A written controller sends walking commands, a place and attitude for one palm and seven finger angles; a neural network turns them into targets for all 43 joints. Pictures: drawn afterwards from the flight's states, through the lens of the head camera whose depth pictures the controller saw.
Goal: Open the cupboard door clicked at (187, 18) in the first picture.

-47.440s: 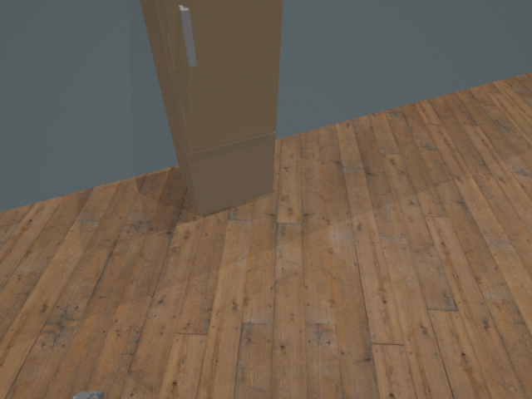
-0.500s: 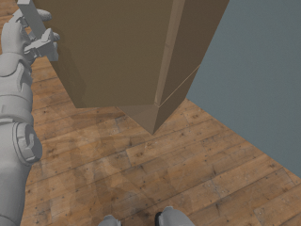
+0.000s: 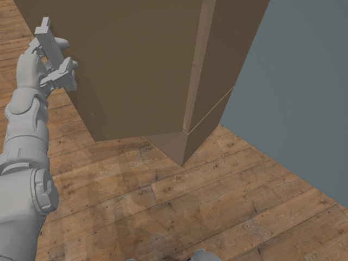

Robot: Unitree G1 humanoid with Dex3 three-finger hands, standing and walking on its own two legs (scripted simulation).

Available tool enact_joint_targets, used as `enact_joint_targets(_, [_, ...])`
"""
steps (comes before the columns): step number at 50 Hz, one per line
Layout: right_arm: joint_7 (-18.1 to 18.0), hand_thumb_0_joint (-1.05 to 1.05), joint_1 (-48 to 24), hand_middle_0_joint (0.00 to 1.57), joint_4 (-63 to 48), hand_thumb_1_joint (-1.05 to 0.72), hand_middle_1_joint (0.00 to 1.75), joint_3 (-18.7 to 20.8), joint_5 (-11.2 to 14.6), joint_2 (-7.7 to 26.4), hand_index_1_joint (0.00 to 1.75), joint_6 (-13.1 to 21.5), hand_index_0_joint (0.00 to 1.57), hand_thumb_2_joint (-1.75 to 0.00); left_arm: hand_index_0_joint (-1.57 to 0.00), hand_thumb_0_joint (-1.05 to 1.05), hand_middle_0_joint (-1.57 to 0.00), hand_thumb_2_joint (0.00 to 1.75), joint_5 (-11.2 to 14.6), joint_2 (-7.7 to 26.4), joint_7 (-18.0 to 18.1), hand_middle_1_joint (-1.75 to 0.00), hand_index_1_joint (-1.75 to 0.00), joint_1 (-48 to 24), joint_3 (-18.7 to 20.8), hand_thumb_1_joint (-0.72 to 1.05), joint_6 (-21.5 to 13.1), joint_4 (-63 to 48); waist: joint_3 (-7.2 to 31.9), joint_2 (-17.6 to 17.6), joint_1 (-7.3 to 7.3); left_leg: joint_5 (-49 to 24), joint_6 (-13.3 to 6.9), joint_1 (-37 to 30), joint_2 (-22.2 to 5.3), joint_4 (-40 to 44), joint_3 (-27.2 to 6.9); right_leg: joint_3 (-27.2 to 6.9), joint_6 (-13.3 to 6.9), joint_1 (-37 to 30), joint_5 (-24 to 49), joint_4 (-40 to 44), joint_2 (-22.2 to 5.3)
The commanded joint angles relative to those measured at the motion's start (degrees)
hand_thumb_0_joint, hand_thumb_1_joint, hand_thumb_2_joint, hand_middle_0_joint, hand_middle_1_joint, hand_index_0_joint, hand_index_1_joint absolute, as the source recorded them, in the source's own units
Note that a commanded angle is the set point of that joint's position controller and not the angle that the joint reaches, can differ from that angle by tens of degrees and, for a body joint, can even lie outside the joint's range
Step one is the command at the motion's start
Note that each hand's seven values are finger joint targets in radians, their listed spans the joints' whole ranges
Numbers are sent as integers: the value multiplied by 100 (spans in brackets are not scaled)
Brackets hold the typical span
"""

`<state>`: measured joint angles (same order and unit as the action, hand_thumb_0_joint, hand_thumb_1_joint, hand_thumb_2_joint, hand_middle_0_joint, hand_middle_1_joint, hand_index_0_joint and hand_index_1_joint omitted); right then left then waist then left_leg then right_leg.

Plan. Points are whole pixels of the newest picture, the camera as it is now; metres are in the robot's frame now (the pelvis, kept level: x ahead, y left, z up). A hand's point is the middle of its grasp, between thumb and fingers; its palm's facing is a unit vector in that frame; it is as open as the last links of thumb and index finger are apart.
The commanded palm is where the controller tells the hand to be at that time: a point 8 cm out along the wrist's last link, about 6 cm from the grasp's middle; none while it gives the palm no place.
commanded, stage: pull the door open along its arc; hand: left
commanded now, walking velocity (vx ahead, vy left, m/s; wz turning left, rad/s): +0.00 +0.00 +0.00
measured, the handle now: (60, 57) +0.56 +0.21 +0.13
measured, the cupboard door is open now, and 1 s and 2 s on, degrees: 49 93 94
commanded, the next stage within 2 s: open thumb and fingers to let go in 0.80 s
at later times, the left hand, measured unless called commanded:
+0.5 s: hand (95, 115) +0.39 +0.12 +0.13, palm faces +0.44 -0.90 +0.02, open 6.1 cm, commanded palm +0.33 +0.15 +0.12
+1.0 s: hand (134, 145) +0.32 +0.05 +0.13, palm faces +0.38 -0.92 -0.01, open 6.2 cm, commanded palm +0.28 +0.09 +0.12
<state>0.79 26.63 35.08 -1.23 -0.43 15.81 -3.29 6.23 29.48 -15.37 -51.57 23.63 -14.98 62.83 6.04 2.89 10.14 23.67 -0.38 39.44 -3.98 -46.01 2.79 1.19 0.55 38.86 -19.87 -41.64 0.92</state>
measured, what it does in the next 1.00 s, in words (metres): stands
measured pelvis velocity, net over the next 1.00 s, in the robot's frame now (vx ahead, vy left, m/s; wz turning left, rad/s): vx -0.01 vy -0.03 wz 0.08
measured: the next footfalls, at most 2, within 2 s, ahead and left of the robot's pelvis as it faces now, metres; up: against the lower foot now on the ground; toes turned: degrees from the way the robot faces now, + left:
none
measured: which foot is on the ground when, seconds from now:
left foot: down 0.00-1.00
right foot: down 0.00-1.00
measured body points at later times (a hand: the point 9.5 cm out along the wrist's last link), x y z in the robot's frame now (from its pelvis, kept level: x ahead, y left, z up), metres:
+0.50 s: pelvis +0.00 -0.01 +0.02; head +0.01 -0.03 +0.47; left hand +0.36 +0.16 +0.13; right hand +0.16 -0.24 -0.09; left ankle -0.02 +0.11 -0.71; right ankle -0.01 -0.13 -0.71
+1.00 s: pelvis -0.01 -0.03 +0.02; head -0.01 -0.05 +0.47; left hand +0.29 +0.09 +0.13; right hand +0.18 -0.23 -0.08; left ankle -0.02 +0.11 -0.71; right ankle -0.01 -0.13 -0.71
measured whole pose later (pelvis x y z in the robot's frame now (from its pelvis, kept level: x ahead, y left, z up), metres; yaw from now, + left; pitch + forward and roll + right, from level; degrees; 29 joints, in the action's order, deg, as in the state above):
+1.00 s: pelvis -0.01 -0.03 +0.02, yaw +5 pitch +0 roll +0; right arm -1.0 8.8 37.8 -0.4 -3.0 10.5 -4.6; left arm -2.4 -7.5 32.5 -8.4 -11.8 3.0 9.1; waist 1.6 2.8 -0.2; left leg 18.6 1.8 14.8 -2.3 -33.8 -0.8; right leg 5.0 -1.4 14.2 -18.7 -33.2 -0.4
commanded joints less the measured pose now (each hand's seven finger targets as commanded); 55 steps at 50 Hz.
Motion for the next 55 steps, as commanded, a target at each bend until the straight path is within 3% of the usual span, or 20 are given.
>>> enact_joint_targets(1, [-58, 0, 470, 20, -581, -90, 30, 407, 108, 968, 30, 104, 20, -90, -40, 0, -40, 90, 262, 1263, -43, -135, -135, -1051, 139, 90, -254, -1835, 2510, 201, -488, -3258, -132, -1619, 240, 430, -201, 139, -128, -1702, 3058, 202, 196])
enact_joint_targets(4, [-24, 0, 226, 20, -755, -90, 30, 430, 172, 875, 30, 137, 20, -90, -40, 0, -40, 90, 418, 931, 0, -135, -135, 65, 67, 90, -128, -2504, 2473, 145, -709, -3627, -137, -1741, 233, 531, -144, 127, -145, -2037, 3343, 234, 159])
enact_joint_targets(7, [-26, 0, -17, 20, -858, -90, 30, 438, 225, 848, 30, 176, 20, -90, -40, 0, -40, 90, 561, 730, 78, -135, -135, 594, 14, 90, 42, -3225, 2228, -117, -764, -3410, -138, -1682, 255, 698, -68, 123, -125, -2309, 3452, 331, 131])
enact_joint_targets(8, [-16, 0, -182, 20, -922, -90, 30, 431, 224, 708, 30, 224, 20, -90, -40, 0, -40, 90, 786, 616, 605, -135, -135, 742, 474, 90, 108, -3672, 2146, -80, -1063, -3421, -103, -1581, 295, 719, -60, 179, -119, -2381, 3371, 405, 148])
enact_joint_targets(9, [21, 0, -318, 20, -909, -90, 30, 412, 216, 636, 30, 288, 20, -90, -40, 0, -40, 90, 789, 85, 1004, -135, -135, 1047, 223, 90, 250, -3741, 1951, -134, -1028, -3267, -58, -1591, 308, 801, -27, 219, -97, -2359, 3280, 451, 150])
enact_joint_targets(10, [52, 0, -408, 20, -873, -90, 30, 412, 219, 595, 30, 344, 20, -90, -40, 0, -40, 90, 768, -185, 1453, -135, -135, 1114, 201, 90, 349, -3952, 1720, -315, -1035, -3122, -14, -1534, 297, 861, -54, 286, -87, -2276, 3100, 489, 155])
enact_joint_targets(14, [112, 0, -712, 20, -750, -90, 30, 431, 118, 470, 30, 414, 20, -90, -40, 0, -40, 90, 248, -1046, 2754, -135, -135, 1487, -273, 90, 595, -4694, 1595, -237, -1017, -2803, 37, -1715, 313, 986, 2, 276, -109, -2344, 2846, 580, 105])
enact_joint_targets(18, [59, 0, -1076, 20, -640, -90, 30, 422, -52, 368, 30, 385, 20, -90, -40, 0, -40, 90, -369, -1782, 3954, -135, -135, 1060, -869, 90, 826, -5078, 1512, -489, -935, -2365, 25, -1833, 321, 1079, -45, 231, -124, -2347, 2350, 732, 27])
enact_joint_targets(19, [51, 0, -1196, 20, -634, -90, 30, 407, -80, 308, 30, 365, 20, -90, -40, 0, -40, 90, -542, -2090, 4173, -135, -135, 1218, -1175, 90, 908, -5095, 1504, -342, -949, -2318, 42, -1883, 321, 1116, -35, 218, -139, -2343, 2271, 731, -4])
enact_joint_targets(20, [34, 0, -1230, 20, -600, -90, 30, 392, -113, 303, 30, 349, 20, -90, -40, 0, -40, 90, -673, -2280, 4303, -135, -135, 1123, -1426, 90, 970, -5080, 1423, -433, -869, -2249, 38, -1946, 314, 1132, -49, 223, -141, -2277, 2201, 770, -22])
enact_joint_targets(23, [-46, 0, -1355, 20, -618, -90, 30, 401, -173, 267, 30, 299, 20, -90, -40, 0, -40, 90, -890, -2714, 4381, -135, -135, 1284, -2027, 90, 1032, -5329, 1405, -739, -816, -2217, 15, -2123, 287, 1173, -54, 193, -151, -2385, 2239, 893, -48])
enact_joint_targets(28, [-206, 0, -1730, 20, -647, -90, 30, 318, -168, 166, 30, 291, 20, -90, -40, 0, -40, 90, -773, -3177, 4251, -135, -135, 1393, -2539, 90, 1051, -5599, 1048, -729, -846, -1841, -2, -2297, 321, 1319, -81, 132, -156, -2426, 1837, 1167, -107])
enact_joint_targets(30, [-215, 0, -1844, 20, -671, -90, 30, 282, -171, 116, 30, 300, 20, -90, -40, 0, -40, 90, -739, -3382, 4248, -135, -135, 1580, -2729, 90, 1061, -5848, 1072, -487, -891, -1958, 1, -2428, 341, 1332, -72, 145, -180, -2485, 1927, 1154, -131])
enact_joint_targets(34, [-157, 0, -1981, 20, -804, -90, 30, 286, -174, 35, 30, 316, 20, -90, -40, 0, -40, 90, -775, -3799, 4260, -135, -135, 2600, -3177, 90, 1134, -6401, 1101, -654, -1031, -2245, 12, -2587, 317, 1383, -94, 216, -195, -2749, 2244, 1127, -147])
enact_joint_targets(40, [-71, 0, -2249, 20, -924, -90, 30, 281, -192, -62, 30, 275, 20, -90, -40, 0, -40, 90, -996, -4071, 4512, -135, -135, 3597, -3629, 90, 1329, -7260, 851, -850, -1128, -2258, -10, -2699, 344, 1389, -101, 180, -194, -2911, 2288, 1274, -219])
enact_joint_targets(44, [-141, 0, -2482, 20, -745, -90, 30, 224, -198, -93, 30, 189, 20, -90, -40, 0, -40, 90, -1058, -3916, 4804, -135, -135, 2837, -3505, 90, 1483, -6963, 387, -806, -1031, -1792, -22, -2689, 398, 1374, -137, 71, -184, -2584, 1481, 1606, -268])
enact_joint_targets(45, [-192, 0, -2507, 20, -637, -90, 30, 179, -207, -95, 30, 172, 20, -90, -40, 0, -40, 90, -1016, -3771, 4875, -135, -135, 2264, -3349, 90, 1502, -6740, 244, -874, -951, -1611, -33, -2644, 433, 1392, -163, 21, -159, -2473, 1213, 1707, -297])
enact_joint_targets(48, [-260, 0, -2551, 20, -568, -90, 30, 188, -228, -127, 30, 125, 20, -90, -38, 0, -38, 81, -997, -3696, 4880, -133, -133, 2354, -3181, 69, 1488, -6463, 489, -859, -1092, -1654, -31, -2724, 471, 1452, -154, -31, -168, -2653, 1195, 1772, -309])
enact_joint_targets(53, [-210, 0, -2418, 20, -615, -90, 30, 220, -234, -154, 30, 85, 20, -90, -36, 0, -36, 66, -1037, -3994, 4717, -129, -129, 2587, -3408, 34, 1370, -6408, 869, -716, -1133, -2165, 3, -2779, 414, 1471, -154, 138, -218, -2865, 2079, 1367, -256])
enact_joint_targets(55, [-185, 0, -2422, 20, -647, -90, 30, 219, -222, -141, 30, 94, 20, -90, -35, 0, -35, 60, -1040, -4118, 4698, -127, -127, 2343, -3556, 20, 1338, -6435, 783, -730, -1046, -2120, 5, -2757, 391, 1462, -179, 180, -215, -2728, 1991, 1311, -239])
